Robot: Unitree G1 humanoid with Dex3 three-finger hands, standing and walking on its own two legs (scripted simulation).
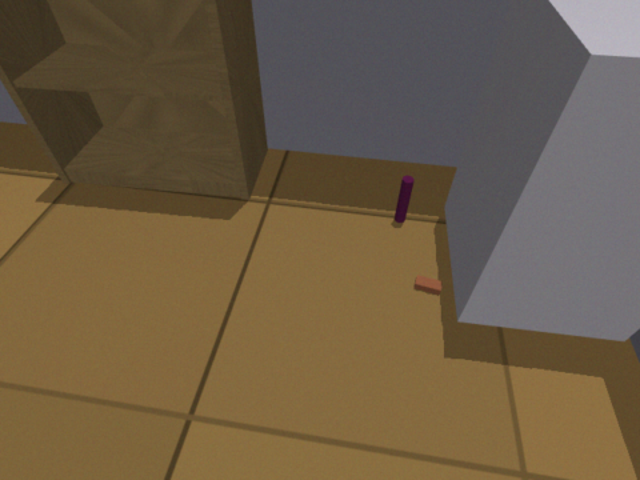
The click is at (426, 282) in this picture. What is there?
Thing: small brick
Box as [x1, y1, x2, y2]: [414, 275, 442, 294]
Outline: 417,275 414,288 439,294 442,281
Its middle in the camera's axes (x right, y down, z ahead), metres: +0.41 +0.19 +1.52
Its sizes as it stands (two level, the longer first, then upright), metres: 0.098 0.046 0.030
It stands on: the floor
